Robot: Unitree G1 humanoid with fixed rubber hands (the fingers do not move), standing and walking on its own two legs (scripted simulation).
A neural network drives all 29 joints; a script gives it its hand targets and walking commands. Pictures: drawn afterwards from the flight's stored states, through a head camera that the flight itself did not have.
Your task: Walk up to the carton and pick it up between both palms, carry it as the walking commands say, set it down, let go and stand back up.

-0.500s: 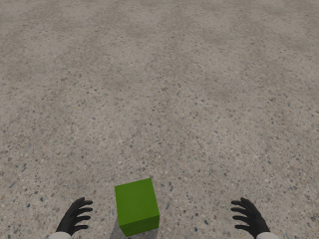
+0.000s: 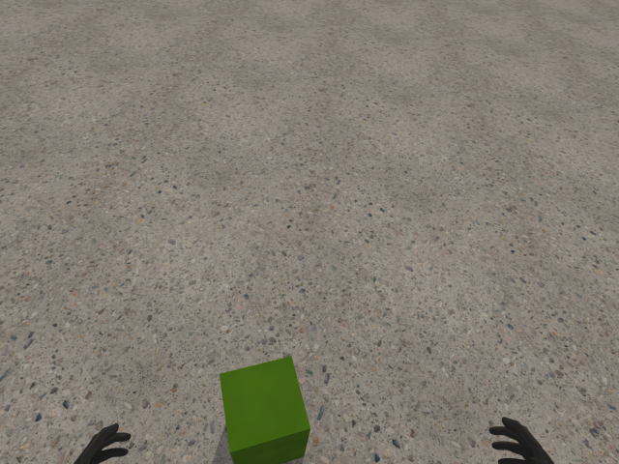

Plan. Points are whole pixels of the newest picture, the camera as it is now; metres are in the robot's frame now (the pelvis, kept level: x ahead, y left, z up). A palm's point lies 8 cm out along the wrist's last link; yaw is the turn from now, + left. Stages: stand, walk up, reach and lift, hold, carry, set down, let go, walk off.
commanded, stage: stand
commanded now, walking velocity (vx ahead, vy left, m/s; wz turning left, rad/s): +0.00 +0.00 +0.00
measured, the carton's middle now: (264, 418) +0.36 +0.08 -0.63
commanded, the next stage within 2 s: none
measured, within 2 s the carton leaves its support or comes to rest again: neither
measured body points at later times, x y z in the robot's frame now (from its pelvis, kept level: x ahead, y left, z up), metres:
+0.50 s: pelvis +0.00 +0.00 +0.00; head +0.00 +0.02 +0.45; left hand +0.13 +0.30 -0.11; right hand +0.12 -0.30 -0.09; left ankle -0.01 +0.11 -0.74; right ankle -0.05 -0.14 -0.74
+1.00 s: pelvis -0.02 +0.00 +0.01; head -0.02 +0.01 +0.46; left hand +0.09 +0.30 -0.11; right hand +0.08 -0.31 -0.10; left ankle -0.01 +0.11 -0.74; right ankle -0.05 -0.14 -0.74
